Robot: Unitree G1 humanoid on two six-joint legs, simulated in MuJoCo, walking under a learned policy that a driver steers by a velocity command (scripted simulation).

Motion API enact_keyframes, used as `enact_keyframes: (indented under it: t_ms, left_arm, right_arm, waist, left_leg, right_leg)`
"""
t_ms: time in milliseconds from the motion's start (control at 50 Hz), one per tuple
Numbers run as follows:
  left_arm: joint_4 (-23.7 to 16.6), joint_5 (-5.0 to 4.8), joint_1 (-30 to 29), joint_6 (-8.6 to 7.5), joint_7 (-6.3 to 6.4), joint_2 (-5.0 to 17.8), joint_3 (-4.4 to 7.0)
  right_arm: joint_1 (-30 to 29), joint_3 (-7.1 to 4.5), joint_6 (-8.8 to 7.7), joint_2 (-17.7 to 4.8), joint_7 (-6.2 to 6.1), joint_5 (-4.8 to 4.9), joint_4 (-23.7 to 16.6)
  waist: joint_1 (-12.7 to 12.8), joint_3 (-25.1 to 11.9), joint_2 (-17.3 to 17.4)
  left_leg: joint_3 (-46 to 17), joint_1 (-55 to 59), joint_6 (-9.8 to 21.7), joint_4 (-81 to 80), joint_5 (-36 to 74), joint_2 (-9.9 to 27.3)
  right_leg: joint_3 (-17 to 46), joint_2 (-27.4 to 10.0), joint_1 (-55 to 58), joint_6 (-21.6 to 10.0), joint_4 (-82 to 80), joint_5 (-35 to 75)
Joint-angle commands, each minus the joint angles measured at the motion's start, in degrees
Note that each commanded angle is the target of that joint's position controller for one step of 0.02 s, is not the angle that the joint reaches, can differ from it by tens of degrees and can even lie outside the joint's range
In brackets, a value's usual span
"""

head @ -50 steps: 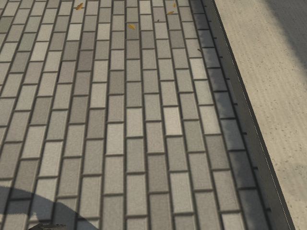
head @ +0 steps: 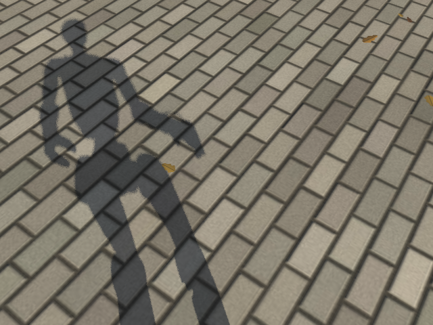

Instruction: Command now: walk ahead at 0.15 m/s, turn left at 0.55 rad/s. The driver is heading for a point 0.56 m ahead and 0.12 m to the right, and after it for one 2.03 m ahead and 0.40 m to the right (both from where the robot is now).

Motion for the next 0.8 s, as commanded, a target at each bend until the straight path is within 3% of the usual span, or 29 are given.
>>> enact_keyframes:
  t_ms: [20,40,60,80,100,120,140,180,220,320,380,420,460,480,500,520,540,560,580,600,620,660,700,800]
  left_arm:
    - [-3.4,-0.58,2.0,-1.72,-0.71,5.5,1.73]
    - [-2.5,-0.51,4.5,-2.10,-0.82,5.1,1.85]
    - [-1.8,0.23,8.1,-2.43,-0.64,6.7,2.26]
    - [-1.3,1.45,12.3,-2.54,-0.32,9.8,2.54]
    - [-0.8,2.90,12.2,-3.35,-1.02,14.1,3.63]
    - [-2.0,2.23,8.2,-4.09,-0.67,10.7,2.77]
    - [-2.0,1.05,6.4,-4.30,-0.07,7.8,1.93]
    - [-1.4,0.20,7.7,-4.25,0.59,6.5,1.27]
    - [-0.5,0.45,10.6,-4.63,0.77,6.3,1.02]
    - [1.1,-0.20,14.7,-4.35,0.60,8.3,1.06]
    - [2.1,-0.78,16.8,-4.14,-0.04,10.0,1.24]
    - [2.6,-1.38,17.3,-3.92,-0.34,10.6,1.37]
    - [2.9,-1.66,16.4,-3.49,-0.44,10.8,1.25]
    - [2.8,-1.36,16.5,-3.59,-0.52,9.1,0.65]
    - [1.0,-0.05,15.1,-4.00,-0.75,5.1,-0.91]
    - [-1.2,-0.39,19.1,-5.00,-0.40,0.0,-2.39]
    - [-0.4,-1.85,16.5,-5.40,-0.26,6.9,-0.47]
    - [-1.4,-2.57,13.7,-5.48,-0.48,8.5,0.32]
    - [-1.2,-2.17,12.4,-5.23,-0.45,7.5,0.21]
    - [-1.2,-1.40,11.6,-4.89,-0.47,6.8,0.38]
    - [-0.7,-1.30,12.3,-4.23,-0.53,5.9,0.51]
    - [-0.3,-1.41,13.2,-3.05,-0.66,3.5,0.20]
    - [-1.0,-1.25,11.6,-2.33,-0.62,2.7,0.23]
    - [-4.1,-0.62,3.6,-2.64,-1.87,1.7,-0.36]
  right_arm:
    - [-1.2,-2.66,-0.46,-9.0,-0.12,0.55,-3.7]
    - [-1.2,-2.26,-0.50,-7.9,-0.23,0.54,-3.4]
    - [-0.1,-1.38,-0.82,-5.1,-0.36,0.18,-3.1]
    - [1.1,-0.13,-1.21,-0.9,-0.29,-0.27,-3.4]
    - [-2.1,-1.37,-2.36,-5.3,-0.47,0.42,-6.3]
    - [-2.1,-2.22,-2.98,-8.1,-0.60,0.60,-5.0]
    - [-0.3,-2.48,-3.17,-8.3,-0.37,0.29,-3.3]
    - [0.1,-2.18,-3.86,-6.4,0.18,-0.30,-1.9]
    - [-1.7,-1.45,-4.89,-4.0,0.82,-0.19,-2.0]
    - [-8.6,0.32,-6.26,-0.3,1.72,0.29,-3.8]
    - [-9.9,0.29,-6.73,-0.9,2.61,0.86,-4.0]
    - [-9.3,-0.04,-6.90,-2.1,3.00,1.33,-4.1]
    - [-3.3,-1.18,-7.11,-3.9,2.79,1.26,-2.5]
    - [4.1,-2.52,-7.05,-6.3,2.22,1.07,-0.4]
    - [14.6,-3.63,-6.74,-9.9,1.42,-0.03,1.0]
    - [18.0,-4.41,-6.32,-14.6,1.56,-1.09,1.7]
    - [17.2,-2.94,-6.81,-9.0,1.88,-1.18,2.0]
    - [13.5,-1.96,-7.11,-6.6,1.94,-0.77,2.3]
    - [10.1,-1.36,-7.36,-4.8,2.06,-0.64,2.3]
    - [7.5,-1.07,-7.57,-3.5,2.18,-0.74,2.6]
    - [5.8,-0.83,-8.02,-2.6,2.15,-1.09,2.9]
    - [4.7,-1.02,-9.07,-1.9,2.09,-1.11,4.0]
    - [4.6,-1.35,-9.64,-2.4,1.90,-1.23,5.3]
    - [5.0,-1.97,-9.28,-4.4,1.03,-1.08,7.7]
  waist:
    - [1.8,-6.9,9.7]
    - [3.2,-6.2,8.9]
    - [4.0,-7.0,4.8]
    - [4.0,-7.7,-6.5]
    - [3.9,-0.7,-13.6]
    - [2.8,3.3,-10.5]
    - [1.7,4.1,-9.9]
    - [2.3,3.5,-8.3]
    - [3.3,2.8,-7.3]
    - [6.7,3.0,-8.1]
    - [7.3,3.4,-8.3]
    - [6.2,3.6,-8.8]
    - [1.3,1.5,-7.9]
    - [-2.5,-3.4,-5.7]
    - [-7.5,-12.8,0.8]
    - [-5.4,-19.6,18.6]
    - [-6.6,-15.4,11.8]
    - [-5.1,-8.6,10.3]
    - [-3.5,-5.3,7.7]
    - [-2.2,-2.6,7.2]
    - [-0.7,-1.4,7.7]
    - [0.7,-0.5,6.4]
    - [1.1,1.0,4.7]
    - [-0.4,3.8,2.9]
  left_leg:
    - [-18.3,3.9,9.2,-9.3,-14.5,11.8]
    - [-17.0,0.2,7.5,-8.0,-19.4,9.8]
    - [-13.4,-6.6,4.4,-1.4,-24.3,6.6]
    - [-1.5,-15.7,-0.1,16.2,-25.2,-1.3]
    - [-0.7,-25.4,-0.6,24.6,-22.8,-0.9]
    - [-2.7,-26.8,-1.0,29.3,-17.3,2.0]
    - [-2.3,-27.3,-1.7,30.5,-12.6,2.5]
    - [-0.1,-27.6,-3.0,31.4,-6.5,3.7]
    - [3.7,-26.5,-3.6,30.6,-1.4,5.2]
    - [9.9,-18.8,-4.8,14.4,3.8,7.6]
    - [11.7,-12.0,-3.9,6.9,2.7,6.7]
    - [11.4,-8.5,-2.1,3.4,2.0,6.5]
    - [12.2,2.9,0.2,-1.8,2.9,4.8]
    - [11.5,14.5,1.7,-3.3,2.7,4.7]
    - [0.7,31.1,4.9,-2.6,-0.4,15.2]
    - [-24.6,41.7,11.9,-10.3,-14.1,29.1]
    - [-27.6,36.2,11.5,-13.7,-19.0,28.3]
    - [-18.9,30.6,9.9,-14.2,-16.2,26.8]
    - [-12.4,25.5,8.8,-15.5,-10.8,23.9]
    - [-7.4,21.3,8.3,-17.2,-5.8,21.8]
    - [-2.9,18.1,7.5,-18.8,-1.6,20.0]
    - [2.4,15.3,7.6,-20.5,6.4,19.1]
    - [6.5,14.6,7.9,-21.7,11.6,19.2]
    - [15.3,14.8,7.0,-23.5,15.3,18.3]
  right_leg:
    - [-1.9,0.5,6.2,-2.4,-10.2,2.8]
    - [-2.9,-0.1,12.0,-3.8,-15.9,5.8]
    - [2.3,-6.2,20.1,-6.3,-18.5,3.2]
    - [17.0,-17.6,25.5,-11.3,-23.9,-9.9]
    - [34.4,-24.9,17.9,-19.0,-30.4,-20.9]
    - [31.7,-23.6,16.1,-18.8,-31.2,-23.1]
    - [26.1,-20.3,17.0,-16.3,-31.0,-19.4]
    - [19.0,-17.1,19.2,-14.2,-31.1,-11.1]
    - [13.5,-15.2,19.4,-14.1,-31.9,-3.5]
    - [5.5,-13.6,17.1,-14.1,-32.5,8.0]
    - [4.5,-15.0,15.6,-14.3,-31.4,9.7]
    - [5.6,-17.0,16.2,-14.0,-30.5,10.5]
    - [5.0,-16.4,14.3,-12.3,-24.5,21.1]
    - [2.2,-13.3,11.5,-10.7,-15.1,28.3]
    - [-1.0,-9.5,1.6,-8.0,2.9,19.3]
    - [-3.4,-1.2,-16.0,-4.7,21.8,-9.2]
    - [3.3,-2.9,-20.3,-4.9,30.0,-10.2]
    - [3.2,-5.1,-22.8,-5.6,31.3,-5.1]
    - [2.0,-7.2,-21.5,-5.5,29.9,-0.4]
    - [1.8,-8.3,-20.4,-5.0,27.6,3.1]
    - [1.8,-9.3,-17.7,-4.7,26.6,5.7]
    - [1.4,-9.1,-16.3,-4.0,26.3,8.8]
    - [2.3,-8.7,-18.5,-3.2,24.2,11.9]
    - [-0.5,-7.7,-18.2,-3.0,7.5,23.9]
